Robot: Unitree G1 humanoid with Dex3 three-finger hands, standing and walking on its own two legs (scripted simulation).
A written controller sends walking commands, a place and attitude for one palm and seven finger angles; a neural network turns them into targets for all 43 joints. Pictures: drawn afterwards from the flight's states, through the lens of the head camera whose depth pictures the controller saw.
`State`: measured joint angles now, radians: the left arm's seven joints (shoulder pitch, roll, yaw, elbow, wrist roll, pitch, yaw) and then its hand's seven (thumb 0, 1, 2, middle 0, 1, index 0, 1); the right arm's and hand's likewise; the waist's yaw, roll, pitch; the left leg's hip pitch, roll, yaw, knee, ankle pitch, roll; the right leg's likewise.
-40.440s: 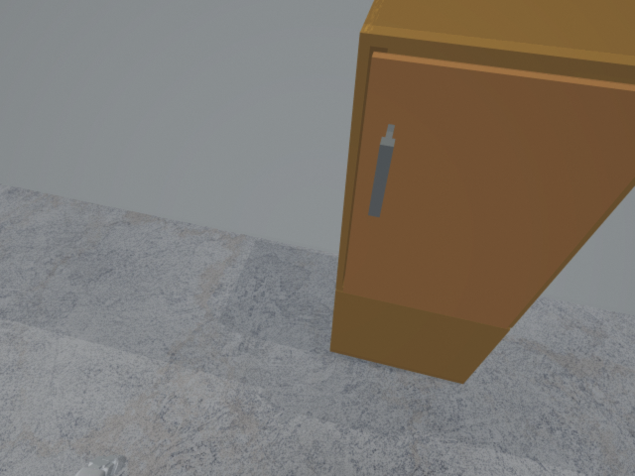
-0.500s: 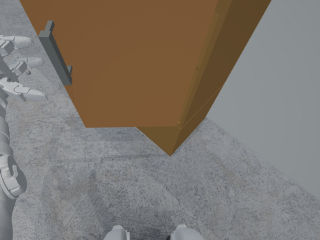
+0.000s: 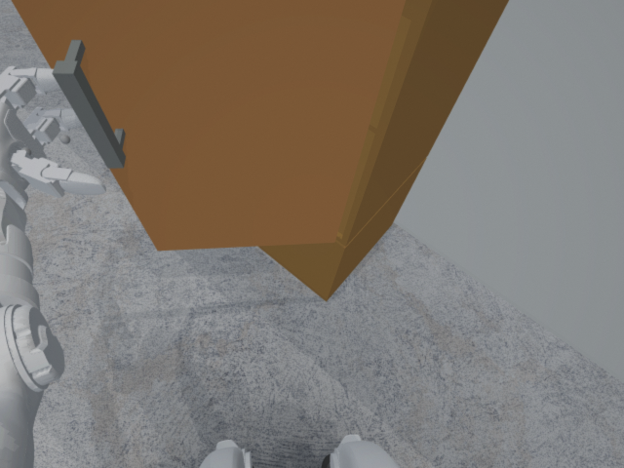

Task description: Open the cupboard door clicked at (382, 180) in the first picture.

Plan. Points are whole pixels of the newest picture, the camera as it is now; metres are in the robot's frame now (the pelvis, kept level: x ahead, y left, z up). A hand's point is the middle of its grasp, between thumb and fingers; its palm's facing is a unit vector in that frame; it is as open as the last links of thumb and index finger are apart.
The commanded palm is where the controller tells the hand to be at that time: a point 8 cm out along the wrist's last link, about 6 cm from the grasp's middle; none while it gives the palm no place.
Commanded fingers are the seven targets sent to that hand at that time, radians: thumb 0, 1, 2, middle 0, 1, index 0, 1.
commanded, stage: slide the fingers in behind the handle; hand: left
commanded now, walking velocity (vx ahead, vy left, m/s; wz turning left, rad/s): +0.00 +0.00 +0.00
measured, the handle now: (97, 109) +0.54 +0.23 +0.11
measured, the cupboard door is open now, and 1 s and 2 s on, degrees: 45 45 46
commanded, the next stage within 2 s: close the thumb around the handle in 1.10 s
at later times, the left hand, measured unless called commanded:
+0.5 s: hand (97, 141) +0.49 +0.22 +0.11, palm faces +0.02 -1.00 +0.01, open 14.0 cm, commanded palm +0.46 +0.27 +0.11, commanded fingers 0.00 -0.50 0.30 -0.30 -1.20 -0.30 -1.20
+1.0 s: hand (110, 142) +0.48 +0.21 +0.11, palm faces +0.03 -1.00 +0.01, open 14.0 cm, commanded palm +0.46 +0.25 +0.11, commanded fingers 0.00 -0.50 0.30 -0.30 -1.20 -0.30 -1.20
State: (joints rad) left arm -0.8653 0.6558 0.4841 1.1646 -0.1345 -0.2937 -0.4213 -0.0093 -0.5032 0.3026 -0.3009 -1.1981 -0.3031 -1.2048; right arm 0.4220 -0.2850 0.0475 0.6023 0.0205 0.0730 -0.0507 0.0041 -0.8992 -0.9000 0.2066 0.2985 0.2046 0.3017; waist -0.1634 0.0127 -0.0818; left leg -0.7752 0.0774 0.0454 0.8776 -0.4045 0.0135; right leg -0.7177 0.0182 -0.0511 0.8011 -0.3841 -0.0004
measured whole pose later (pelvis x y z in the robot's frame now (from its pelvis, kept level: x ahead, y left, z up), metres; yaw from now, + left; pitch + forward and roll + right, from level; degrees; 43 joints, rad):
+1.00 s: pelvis +0.00 -0.01 +0.00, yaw +1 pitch +16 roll -2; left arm -0.87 0.52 0.40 1.15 -0.13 -0.32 -0.30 -0.01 -0.50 0.30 -0.30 -1.20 -0.30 -1.20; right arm 0.39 -0.28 0.04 0.63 0.02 0.05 -0.04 0.00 -0.90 -0.90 0.21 0.30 0.20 0.30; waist -0.14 0.02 -0.08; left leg -0.74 0.07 0.04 0.86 -0.40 0.01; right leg -0.69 0.01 -0.06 0.81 -0.39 -0.01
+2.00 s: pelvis +0.00 -0.01 +0.00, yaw +1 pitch +15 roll -2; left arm -0.83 0.48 0.38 1.10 -0.15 -0.32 -0.28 0.01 0.75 0.81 -0.35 -1.34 -0.37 -1.35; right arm 0.38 -0.28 0.03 0.64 0.02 0.05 -0.03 0.00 -0.90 -0.90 0.21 0.30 0.20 0.30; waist -0.13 0.02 -0.09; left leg -0.72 0.06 0.04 0.85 -0.40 0.01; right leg -0.67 0.01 -0.05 0.80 -0.40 -0.01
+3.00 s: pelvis +0.02 -0.04 +0.02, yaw +3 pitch +2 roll +1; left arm 0.32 -0.06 -0.15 -0.20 0.00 -0.03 0.41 0.02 0.66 0.72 -0.34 -1.30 -0.36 -1.34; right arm 0.19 -0.19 0.03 0.52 -0.05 0.10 0.00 0.01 -0.90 -0.90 0.20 0.30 0.20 0.30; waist -0.01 0.05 -0.07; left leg -0.33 0.05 0.03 0.67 -0.36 -0.04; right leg -0.31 0.01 -0.07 0.68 -0.41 -0.04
